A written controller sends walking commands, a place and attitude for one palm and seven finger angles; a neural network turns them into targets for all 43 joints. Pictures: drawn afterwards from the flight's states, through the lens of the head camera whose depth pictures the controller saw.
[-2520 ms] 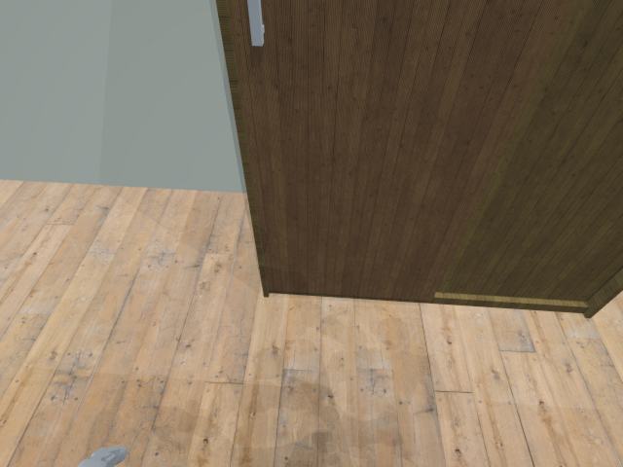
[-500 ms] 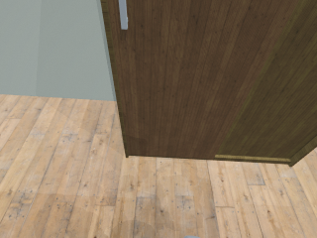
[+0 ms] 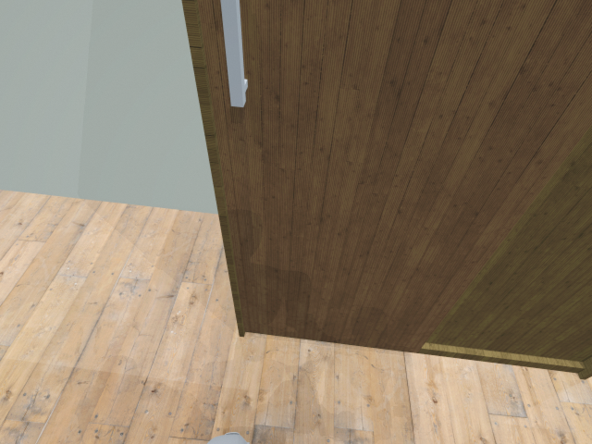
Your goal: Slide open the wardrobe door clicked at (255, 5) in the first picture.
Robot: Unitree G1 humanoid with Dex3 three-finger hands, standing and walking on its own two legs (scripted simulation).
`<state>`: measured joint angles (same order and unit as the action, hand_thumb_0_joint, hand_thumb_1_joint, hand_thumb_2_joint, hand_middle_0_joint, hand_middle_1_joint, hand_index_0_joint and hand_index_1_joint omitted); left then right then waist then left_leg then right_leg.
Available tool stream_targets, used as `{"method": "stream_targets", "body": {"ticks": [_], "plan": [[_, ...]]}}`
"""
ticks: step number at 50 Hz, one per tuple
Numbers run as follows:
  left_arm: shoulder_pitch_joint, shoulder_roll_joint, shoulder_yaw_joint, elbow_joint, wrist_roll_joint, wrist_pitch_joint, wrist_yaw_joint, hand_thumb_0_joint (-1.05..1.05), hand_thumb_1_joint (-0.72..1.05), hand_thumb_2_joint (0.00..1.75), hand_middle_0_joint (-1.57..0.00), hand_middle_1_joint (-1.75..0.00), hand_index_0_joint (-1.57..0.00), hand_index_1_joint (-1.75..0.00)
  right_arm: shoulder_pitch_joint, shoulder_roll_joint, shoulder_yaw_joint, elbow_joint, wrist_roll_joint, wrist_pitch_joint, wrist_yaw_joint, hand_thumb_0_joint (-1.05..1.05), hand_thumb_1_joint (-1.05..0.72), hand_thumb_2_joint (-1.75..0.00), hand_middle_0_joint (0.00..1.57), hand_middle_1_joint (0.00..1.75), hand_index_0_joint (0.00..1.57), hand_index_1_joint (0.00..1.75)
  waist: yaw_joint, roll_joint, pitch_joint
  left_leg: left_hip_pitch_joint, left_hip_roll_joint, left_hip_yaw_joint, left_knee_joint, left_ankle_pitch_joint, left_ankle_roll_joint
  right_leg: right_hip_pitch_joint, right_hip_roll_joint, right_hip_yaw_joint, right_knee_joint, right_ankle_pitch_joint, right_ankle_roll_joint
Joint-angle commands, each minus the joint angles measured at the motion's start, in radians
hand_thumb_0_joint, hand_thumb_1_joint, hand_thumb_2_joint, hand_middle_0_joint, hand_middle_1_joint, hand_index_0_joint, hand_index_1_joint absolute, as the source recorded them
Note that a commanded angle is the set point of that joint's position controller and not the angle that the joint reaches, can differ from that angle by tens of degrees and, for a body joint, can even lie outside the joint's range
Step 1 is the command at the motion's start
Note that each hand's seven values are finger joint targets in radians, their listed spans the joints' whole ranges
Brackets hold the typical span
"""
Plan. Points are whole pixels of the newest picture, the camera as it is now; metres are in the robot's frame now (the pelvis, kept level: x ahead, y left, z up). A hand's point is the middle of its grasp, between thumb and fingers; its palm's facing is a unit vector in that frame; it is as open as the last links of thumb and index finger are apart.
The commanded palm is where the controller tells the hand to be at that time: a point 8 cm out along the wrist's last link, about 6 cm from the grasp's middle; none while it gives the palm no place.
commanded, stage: come to a stop and stand still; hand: left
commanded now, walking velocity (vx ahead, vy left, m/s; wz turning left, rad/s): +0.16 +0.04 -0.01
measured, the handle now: (236, 35) +0.56 +0.13 +0.28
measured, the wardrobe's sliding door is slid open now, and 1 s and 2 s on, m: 0.00 0.00 0.00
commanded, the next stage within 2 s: look again from close up in 1.74 s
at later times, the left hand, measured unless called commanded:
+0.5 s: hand out of the picture +0.12 +0.19 -0.17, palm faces +0.02 -0.97 -0.26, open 7.4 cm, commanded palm none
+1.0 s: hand out of the picture +0.05 +0.14 -0.17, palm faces +0.06 -0.98 -0.20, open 7.3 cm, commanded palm none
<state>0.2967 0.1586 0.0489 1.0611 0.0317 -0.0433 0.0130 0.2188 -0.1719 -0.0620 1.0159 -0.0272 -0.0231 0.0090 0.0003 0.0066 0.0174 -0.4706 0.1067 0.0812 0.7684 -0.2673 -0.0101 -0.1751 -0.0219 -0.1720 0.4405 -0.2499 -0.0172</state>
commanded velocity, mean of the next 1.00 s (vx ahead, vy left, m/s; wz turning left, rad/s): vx -0.08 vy -0.04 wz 0.00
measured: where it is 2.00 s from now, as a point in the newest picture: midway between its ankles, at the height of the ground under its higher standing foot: outside the picture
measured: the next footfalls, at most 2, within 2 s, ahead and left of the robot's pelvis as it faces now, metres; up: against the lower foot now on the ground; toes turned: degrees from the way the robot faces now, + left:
left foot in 0.06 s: +0.14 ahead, +0.12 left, +0.00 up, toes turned +7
right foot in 0.50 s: +0.11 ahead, -0.12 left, +0.00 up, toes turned -4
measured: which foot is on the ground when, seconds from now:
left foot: up 0.00-0.04, down 0.06-0.52, up 0.54-0.78, down 0.80-1.00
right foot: down 0.00-0.08, up 0.10-0.48, down 0.50-1.00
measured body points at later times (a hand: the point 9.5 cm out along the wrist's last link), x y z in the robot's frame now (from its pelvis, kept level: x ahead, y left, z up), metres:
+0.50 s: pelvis +0.06 -0.01 -0.01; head +0.09 -0.02 +0.44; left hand +0.12 +0.24 -0.15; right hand +0.11 -0.24 -0.17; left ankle +0.10 +0.12 -0.74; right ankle +0.07 -0.12 -0.74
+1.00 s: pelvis +0.02 -0.04 +0.00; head +0.02 -0.03 +0.45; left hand +0.05 +0.20 -0.15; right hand +0.01 -0.25 -0.16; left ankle +0.01 +0.10 -0.74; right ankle +0.07 -0.12 -0.74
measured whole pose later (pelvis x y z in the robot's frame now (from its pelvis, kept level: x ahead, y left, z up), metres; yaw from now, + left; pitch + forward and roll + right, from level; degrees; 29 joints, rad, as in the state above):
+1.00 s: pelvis +0.02 -0.04 +0.00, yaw +0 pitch -2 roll +0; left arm 0.24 0.17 0.03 1.10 0.01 0.02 0.03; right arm 0.30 -0.12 -0.01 1.13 -0.02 0.02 -0.03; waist 0.01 -0.01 0.02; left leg -0.14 0.03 0.04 0.42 -0.25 -0.02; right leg -0.23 0.00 -0.11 0.40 -0.15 -0.05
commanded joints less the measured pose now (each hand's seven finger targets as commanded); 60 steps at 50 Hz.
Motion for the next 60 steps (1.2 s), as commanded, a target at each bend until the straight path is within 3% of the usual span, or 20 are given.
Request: {"method": "stream_targets", "body": {"ticks": [1,2,4,6,9,14,18,23,24,25,26,27,31,36,39,42,57,58,59,60], "plan": [[0.029,0.143,0.032,-0.037,-0.003,-0.005,0.003,0.0,0.9,0.9,-0.2,-0.3,-0.2,-0.3,0.142,-0.028,0.007,-0.007,0.004,-0.023,0.004,0.0,-0.9,-0.9,0.2,0.3,0.2,0.3,-0.034,-0.067,0.043,0.275,-0.046,0.043,-0.223,0.056,0.002,-0.163,-0.215,0.154,-0.109,-0.055,-0.103],[0.045,0.116,0.026,-0.036,-0.006,0.002,0.0,0.0,0.9,0.9,-0.2,-0.3,-0.2,-0.3,0.2,-0.069,0.001,0.012,0.003,-0.029,-0.002,0.0,-0.9,-0.9,0.2,0.3,0.2,0.3,-0.052,0.033,0.013,0.386,-0.031,0.004,-0.294,0.046,0.007,-0.2,-0.161,0.119,0.024,-0.086,-0.077],[0.049,0.045,0.007,-0.079,-0.011,0.008,-0.005,0.0,0.9,0.9,-0.2,-0.3,-0.2,-0.3,0.298,-0.205,-0.019,0.014,-0.003,-0.024,-0.025,0.0,-0.9,-0.9,0.2,0.3,0.2,0.3,-0.068,0.312,-0.001,0.461,0.297,-0.439,-0.51,0.199,0.168,-0.395,0.013,0.031,0.468,-0.373,0.011],[0.047,0.041,0.002,-0.037,-0.009,0.022,0.01,0.0,0.9,0.9,-0.2,-0.3,-0.2,-0.3,0.14,-0.134,0.013,-0.012,-0.001,-0.023,-0.048,0.0,-0.9,-0.9,0.2,0.3,0.2,0.3,-0.021,0.169,0.016,0.314,0.269,-0.344,-0.514,0.365,0.176,-0.322,-0.06,0.158,0.558,-0.291,0.021],[0.101,0.043,-0.011,0.014,-0.016,0.04,0.012,0.0,0.9,0.9,-0.2,-0.3,-0.2,-0.3,0.014,-0.103,0.031,-0.018,0.011,-0.03,-0.061,0.0,-0.9,-0.9,0.2,0.3,0.2,0.3,0.028,0.094,-0.032,0.332,0.197,-0.138,-0.447,0.802,0.157,-0.201,-0.076,0.168,0.423,-0.169,0.054],[0.048,0.077,0.011,-0.044,-0.005,0.085,0.017,0.0,0.9,0.9,-0.2,-0.3,-0.2,-0.3,0.033,-0.155,-0.019,-0.012,0.011,0.013,-0.073,0.0,-0.9,-0.9,0.2,0.3,0.2,0.3,-0.011,0.095,-0.04,0.383,0.246,-0.133,-0.395,0.87,0.194,-0.234,-0.038,0.146,0.427,-0.196,0.053],[0.019,0.067,0.023,-0.082,-0.007,0.095,0.016,0.0,0.9,0.9,-0.2,-0.3,-0.2,-0.3,-0.011,-0.167,-0.034,-0.027,0.002,0.028,-0.067,0.0,-0.9,-0.9,0.2,0.3,0.2,0.3,-0.007,0.153,-0.055,0.352,0.228,-0.111,-0.38,0.751,0.184,-0.222,-0.022,0.155,0.431,-0.181,0.044],[0.065,0.075,0.022,-0.082,-0.005,0.071,0.017,0.0,0.9,0.9,-0.2,-0.3,-0.2,-0.3,-0.034,-0.159,-0.038,-0.036,0.006,0.039,-0.046,0.0,-0.9,-0.9,0.2,0.3,0.2,0.3,0.026,0.126,-0.07,0.235,0.152,-0.091,-0.307,0.398,0.111,-0.004,-0.019,0.106,0.074,0.059,0.037],[0.074,0.117,0.024,-0.083,0.002,0.057,0.022,0.0,0.9,0.9,-0.2,-0.3,-0.2,-0.3,-0.014,-0.117,-0.034,-0.034,0.012,0.039,-0.039,0.0,-0.9,-0.9,0.2,0.3,0.2,0.3,0.03,0.009,-0.067,0.191,0.086,-0.057,-0.217,0.233,0.058,0.046,-0.081,0.18,-0.049,0.201,0.025],[0.038,0.186,0.027,-0.089,0.008,0.045,0.027,0.0,0.9,0.9,-0.2,-0.3,-0.2,-0.3,0.011,-0.049,-0.021,-0.05,0.019,0.04,-0.032,0.0,-0.9,-0.9,0.2,0.3,0.2,0.3,0.002,-0.221,-0.052,0.086,-0.039,0.028,-0.107,-0.068,-0.002,0.053,-0.264,0.375,-0.091,0.403,-0.044],[0.029,0.21,0.024,-0.101,0.002,0.047,0.023,0.0,0.9,0.9,-0.2,-0.3,-0.2,-0.3,-0.015,-0.037,-0.016,-0.063,0.019,0.054,-0.033,0.0,-0.9,-0.9,0.2,0.3,0.2,0.3,0.024,-0.228,-0.042,0.095,-0.074,-0.025,0.015,-0.289,-0.007,-0.031,-0.354,0.395,-0.117,0.457,-0.134],[0.005,0.206,0.027,-0.108,0.002,0.044,0.025,0.0,0.9,0.9,-0.2,-0.3,-0.2,-0.3,-0.032,-0.041,-0.015,-0.066,0.015,0.071,-0.036,0.0,-0.9,-0.9,0.2,0.3,0.2,0.3,0.021,-0.279,-0.056,0.102,-0.067,-0.078,0.1,-0.32,-0.001,-0.087,-0.334,0.421,-0.139,0.381,-0.169],[-0.097,0.159,0.016,-0.121,-0.003,0.044,0.027,0.0,0.9,0.9,-0.2,-0.3,-0.2,-0.3,0.031,-0.044,-0.009,-0.006,0.015,0.064,-0.032,0.0,-0.9,-0.9,0.2,0.3,0.2,0.3,-0.015,-0.155,-0.013,0.101,-0.056,-0.067,0.172,-0.197,-0.012,-0.081,-0.24,0.286,-0.114,0.307,-0.161],[-0.054,0.157,0.02,-0.091,-0.009,0.045,0.026,0.0,0.9,0.9,-0.2,-0.3,-0.2,-0.3,0.062,-0.02,0.01,0.014,0.014,0.046,-0.036,0.0,-0.9,-0.9,0.2,0.3,0.2,0.3,0.006,-0.127,-0.011,0.194,-0.052,-0.042,-0.147,-0.132,-0.012,-0.049,-0.219,0.31,-0.123,0.159,-0.15],[-0.062,0.106,0.005,-0.076,-0.025,0.042,0.019,0.0,0.9,0.9,-0.2,-0.3,-0.2,-0.3,0.131,-0.045,0.019,0.054,0.012,0.023,-0.043,0.0,-0.9,-0.9,0.2,0.3,0.2,0.3,-0.006,-0.002,-0.032,0.352,0.016,-0.137,-0.402,0.11,0.022,-0.102,-0.122,0.243,-0.072,0.079,-0.048],[-0.063,0.092,0.002,-0.045,-0.023,0.047,0.017,0.0,0.9,0.9,-0.2,-0.3,-0.2,-0.3,0.064,-0.068,0.026,0.057,0.007,0.011,-0.046,0.0,-0.9,-0.9,0.2,0.3,0.2,0.3,0.024,0.113,-0.002,0.189,0.059,-0.171,-0.466,0.066,0.037,0.034,-0.068,0.172,-0.055,0.092,0.004],[0.042,0.084,-0.01,0.038,-0.018,0.036,0.018,0.0,0.9,0.9,-0.2,-0.3,-0.2,-0.3,0.195,-0.032,0.04,0.1,0.008,0.024,-0.043,0.0,-0.9,-0.9,0.2,0.3,0.2,0.3,-0.002,-0.041,0.088,0.216,-0.028,-0.086,-0.452,-0.082,0.026,-0.08,-0.094,0.252,-0.212,-0.17,-0.001],[0.128,0.093,-0.03,0.054,-0.004,0.007,0.06,0.0,0.9,0.9,-0.2,-0.3,-0.2,-0.3,0.086,-0.075,0.04,0.044,0.007,0.0,-0.028,0.0,-0.9,-0.9,0.2,0.3,0.2,0.3,0.035,0.027,0.107,0.163,-0.017,-0.017,-0.273,-0.028,-0.006,-0.038,-0.141,0.265,-0.125,0.221,0.028],[0.128,0.146,-0.031,0.064,-0.011,-0.017,0.05,0.0,0.9,0.9,-0.2,-0.3,-0.2,-0.3,0.102,-0.042,0.052,0.006,0.018,-0.011,-0.028,0.0,-0.9,-0.9,0.2,0.3,0.2,0.3,-0.008,0.035,0.011,0.227,-0.042,-0.052,-0.262,0.037,-0.01,-0.005,-0.204,0.271,-0.082,0.506,-0.032],[0.101,0.144,-0.026,0.038,-0.016,-0.017,0.045,0.0,0.9,0.9,-0.2,-0.3,-0.2,-0.3,0.198,-0.018,0.049,0.009,0.019,-0.012,-0.032,0.0,-0.9,-0.9,0.2,0.3,0.2,0.3,-0.04,0.027,-0.146,0.29,-0.047,-0.06,-0.291,-0.022,-0.002,0.053,-0.215,0.27,-0.042,0.407,-0.065]]}}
